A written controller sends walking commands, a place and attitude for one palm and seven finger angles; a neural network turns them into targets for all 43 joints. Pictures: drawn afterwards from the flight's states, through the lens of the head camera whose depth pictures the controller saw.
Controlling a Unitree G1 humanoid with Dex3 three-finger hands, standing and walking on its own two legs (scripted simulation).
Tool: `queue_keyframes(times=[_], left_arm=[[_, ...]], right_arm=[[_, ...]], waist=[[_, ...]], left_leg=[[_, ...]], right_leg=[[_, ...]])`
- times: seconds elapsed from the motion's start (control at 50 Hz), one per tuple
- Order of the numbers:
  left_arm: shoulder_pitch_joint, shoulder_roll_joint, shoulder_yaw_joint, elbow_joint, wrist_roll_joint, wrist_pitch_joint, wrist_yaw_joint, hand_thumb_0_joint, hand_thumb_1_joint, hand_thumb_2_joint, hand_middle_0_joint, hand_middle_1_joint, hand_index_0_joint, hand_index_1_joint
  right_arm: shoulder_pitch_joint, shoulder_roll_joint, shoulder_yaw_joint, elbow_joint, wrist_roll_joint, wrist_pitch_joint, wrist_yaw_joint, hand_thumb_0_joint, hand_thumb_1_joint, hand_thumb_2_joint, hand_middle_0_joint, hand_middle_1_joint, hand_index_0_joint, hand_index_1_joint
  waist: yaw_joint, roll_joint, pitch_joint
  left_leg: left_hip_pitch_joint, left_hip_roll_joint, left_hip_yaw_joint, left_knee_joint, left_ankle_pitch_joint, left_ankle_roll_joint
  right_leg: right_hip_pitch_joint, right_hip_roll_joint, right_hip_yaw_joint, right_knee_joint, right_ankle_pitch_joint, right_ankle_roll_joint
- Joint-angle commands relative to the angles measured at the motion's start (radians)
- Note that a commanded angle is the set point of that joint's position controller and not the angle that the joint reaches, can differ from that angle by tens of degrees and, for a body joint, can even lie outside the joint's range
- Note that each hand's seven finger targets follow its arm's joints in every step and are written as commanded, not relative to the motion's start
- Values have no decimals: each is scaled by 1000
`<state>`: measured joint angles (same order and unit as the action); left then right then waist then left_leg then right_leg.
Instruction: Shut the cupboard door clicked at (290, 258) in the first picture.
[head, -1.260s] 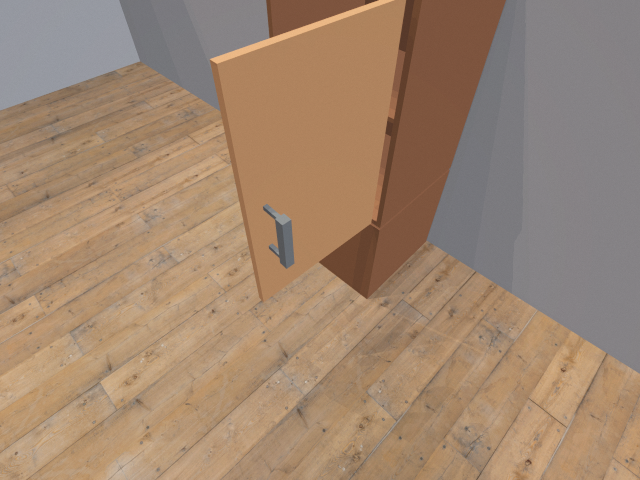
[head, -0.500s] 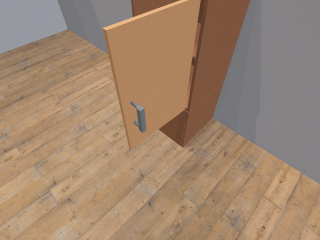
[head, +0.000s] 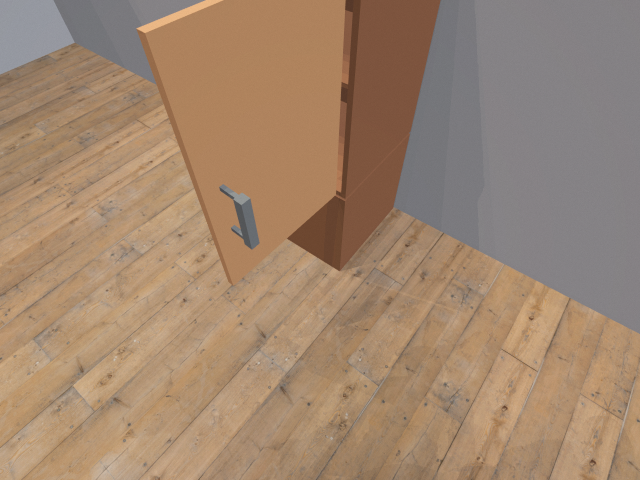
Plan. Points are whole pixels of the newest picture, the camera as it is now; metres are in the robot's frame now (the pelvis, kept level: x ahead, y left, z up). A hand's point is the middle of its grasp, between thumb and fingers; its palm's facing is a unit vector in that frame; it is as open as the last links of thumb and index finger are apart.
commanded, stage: walk to a spot facing it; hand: left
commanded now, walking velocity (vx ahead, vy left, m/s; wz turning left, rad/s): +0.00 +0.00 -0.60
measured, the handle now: (239, 217) +0.56 +0.20 -0.10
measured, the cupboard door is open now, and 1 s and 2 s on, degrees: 87 87 87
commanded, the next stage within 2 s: none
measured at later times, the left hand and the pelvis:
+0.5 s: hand out of the picture +0.08 +0.13 -0.15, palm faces -0.17 -0.95 -0.27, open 7.4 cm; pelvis +0.00 -0.06 +0.01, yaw -16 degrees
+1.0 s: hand (250, 408) +0.23 +0.13 -0.16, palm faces -0.48 -0.84 -0.25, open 7.4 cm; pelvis +0.05 -0.03 +0.01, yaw -33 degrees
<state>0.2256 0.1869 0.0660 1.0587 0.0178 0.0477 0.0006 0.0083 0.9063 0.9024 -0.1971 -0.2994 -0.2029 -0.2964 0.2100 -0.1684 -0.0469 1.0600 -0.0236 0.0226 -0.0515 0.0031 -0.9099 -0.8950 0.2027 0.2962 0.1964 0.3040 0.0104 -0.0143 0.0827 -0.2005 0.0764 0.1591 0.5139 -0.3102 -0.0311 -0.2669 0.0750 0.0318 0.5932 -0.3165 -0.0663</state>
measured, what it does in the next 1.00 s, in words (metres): steps on the spot, turning right: left foot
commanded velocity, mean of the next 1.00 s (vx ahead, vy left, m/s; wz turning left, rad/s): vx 0.00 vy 0.00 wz -0.60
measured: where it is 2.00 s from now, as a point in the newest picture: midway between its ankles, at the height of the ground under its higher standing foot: (428, 478)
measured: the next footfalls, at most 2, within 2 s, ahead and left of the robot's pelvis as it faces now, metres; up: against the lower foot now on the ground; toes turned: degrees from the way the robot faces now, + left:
left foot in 0.82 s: +0.11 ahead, +0.08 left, +0.00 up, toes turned -30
right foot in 1.18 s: +0.02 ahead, -0.19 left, +0.00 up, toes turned -45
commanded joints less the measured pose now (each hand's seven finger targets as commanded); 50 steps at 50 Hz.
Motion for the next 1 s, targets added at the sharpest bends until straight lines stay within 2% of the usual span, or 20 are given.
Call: queue_keyframes(times=[0.0, 0.06, 0.1, 0.12, 0.14, 0.16, 0.2, 0.28, 0.36, 0.58, 0.66, 0.72, 0.74, 0.76, 0.78, 0.8, 0.82, 0.84, 0.9, 0.98], left_arm=[[-37, 83, 39, -126, 12, 1, -7, 0, 900, 900, -200, -300, -200, -300], [2, 67, 40, -133, 10, -5, -17, 0, 900, 900, -200, -300, -200, -300], [108, 93, 50, -105, 11, -13, -20, 0, 900, 900, -200, -300, -200, -300], [169, 183, 66, -93, 23, -28, -10, 0, 900, 900, -200, -300, -200, -300], [168, 271, 79, -96, 20, -30, 6, 0, 900, 900, -200, -300, -200, -300], [158, 256, 74, -101, 5, -30, 16, 0, 900, 900, -200, -300, -200, -300], [39, 207, 68, -150, 10, -27, 24, 0, 900, 900, -200, -300, -200, -300], [57, 186, 59, -157, 4, -46, 31, 0, 900, 900, -200, -300, -200, -300], [102, 184, 59, -153, 3, -43, 30, 0, 900, 900, -200, -300, -200, -300], [116, 204, 66, -183, 13, -37, 24, 0, 900, 900, -200, -300, -200, -300], [90, 218, 70, -200, 16, -35, 25, 0, 900, 900, -200, -300, -200, -300], [44, 218, 69, -207, 11, -33, 27, 0, 900, 900, -200, -300, -200, -300], [17, 215, 66, -217, 5, -31, 25, 0, 900, 900, -200, -300, -200, -300], [15, 185, 59, -227, -3, -31, 22, 0, 900, 900, -200, -300, -200, -300], [39, 139, 49, -242, -14, -32, 6, 0, 900, 900, -200, -300, -200, -300], [4, 173, 49, -244, 3, -32, -1, 0, 900, 900, -200, -300, -200, -300], [7, 178, 51, -256, 9, -34, -8, 0, 900, 900, -200, -300, -200, -300], [6, 166, 55, -244, 18, -31, -15, 0, 900, 900, -200, -300, -200, -300], [-11, 138, 43, -234, 6, -18, -27, 0, 900, 900, -200, -300, -200, -300], [-104, 114, 24, -260, 6, -16, -43, 0, 900, 900, -200, -300, -200, -300]], right_arm=[[68, -196, -41, -62, -15, -17, -14, 0, -900, -900, 200, 300, 200, 300], [-16, -209, -45, -103, -21, -19, -12, 0, -900, -900, 200, 300, 200, 300], [-61, -218, -49, -124, -12, -10, -6, 0, -900, -900, 200, 300, 200, 300], [-65, -176, -48, -147, 2, -2, 0, 0, -900, -900, 200, 300, 200, 300], [-74, -119, -39, -186, 7, 2, 6, 0, -900, -900, 200, 300, 200, 300], [-68, -148, -40, -177, 8, 14, 7, 0, -900, -900, 200, 300, 200, 300], [-105, -138, -44, -172, 7, 17, 12, 0, -900, -900, 200, 300, 200, 300], [-100, -114, -34, -172, 6, 16, 17, 0, -900, -900, 200, 300, 200, 300], [-134, -124, -33, -194, 10, 21, 9, 0, -900, -900, 200, 300, 200, 300], [-223, -130, -30, -266, 17, 7, 9, 0, -900, -900, 200, 300, 200, 300], [-206, -123, -27, -281, 25, -5, 10, 0, -900, -900, 200, 300, 200, 300], [-120, -130, -27, -263, 31, -15, 5, 0, -900, -900, 200, 300, 200, 300], [-58, -146, -29, -248, 31, -21, 1, 0, -900, -900, 200, 300, 200, 300], [-13, -193, -35, -237, 23, -30, -5, 0, -900, -900, 200, 300, 200, 300], [4, -282, -52, -246, 9, -38, -7, 0, -900, -900, 200, 300, 200, 300], [19, -287, -46, -250, 4, -29, -11, 0, -900, -900, 200, 300, 200, 300], [-17, -261, -36, -274, -2, -25, -13, 0, -900, -900, 200, 300, 200, 300], [-19, -231, -26, -266, -12, -31, -16, 0, -900, -900, 200, 300, 200, 300], [1, -206, -17, -254, -10, -32, -11, 0, -900, -900, 200, 300, 200, 300], [74, -226, -29, -224, -9, -31, -3, 0, -900, -900, 200, 300, 200, 300]], waist=[[-19, 232, -39], [23, 186, -62], [77, 88, -90], [101, -212, -92], [94, -418, -71], [82, -299, -81], [36, -182, -24], [24, -5, -135], [38, -78, -141], [52, -78, -117], [46, -82, -139], [2, -82, -177], [-26, -56, -199], [-45, 49, -211], [-38, 312, -222], [-42, 241, -157], [-15, 134, -109], [-1, 128, -103], [3, 227, -125], [-38, 226, -136]], left_leg=[[83, 358, -271, -225, 327, 220], [58, 324, -145, -112, 439, 171], [-18, 234, -42, 79, 321, 84], [-143, 93, 30, 321, 54, 15], [-349, -46, -11, 577, -341, -25], [-357, -18, -147, 672, -314, -16], [-395, 13, -187, 714, -184, -17], [-380, -8, -199, 651, -79, -35], [-415, -27, -213, 607, -50, -44], [-358, -67, -236, 434, -93, -33], [-272, -86, -238, 290, -116, -19], [-108, -91, -247, 70, -20, -11], [32, -72, -246, -59, 66, -5], [207, 44, -350, -178, 112, 34], [321, 323, -616, -244, 258, 141], [216, 429, -652, -221, 406, 226], [120, 416, -588, -209, 444, 253], [134, 344, -513, -182, 635, 233], [187, 215, -247, -91, 839, 160], [225, 186, -143, -62, 826, 131]], right_leg=[[-195, -78, -13, 364, -221, 45], [-105, -117, -34, 229, -188, 42], [66, -97, -69, -30, 70, 47], [139, -206, 143, -229, 350, 16], [184, -409, 467, -270, 674, -80], [169, -420, 448, -267, 601, -142], [80, -344, 422, -267, 359, -152], [206, -283, 344, -204, 568, -115], [270, -249, 344, -204, 642, -70], [205, -237, 496, -200, 588, -135], [183, -223, 527, -172, 621, -139], [121, -183, 517, -118, 610, -90], [46, -152, 478, -81, 542, -51], [-123, -61, 392, -5, 323, -2], [-313, 66, 202, 207, -205, 59], [-328, 12, 93, 402, -318, 95], [-313, -30, 75, 495, -278, 113], [-344, -29, 58, 562, -242, 124], [-342, -64, 8, 572, -179, 127], [-290, -75, -84, 364, -95, 121]])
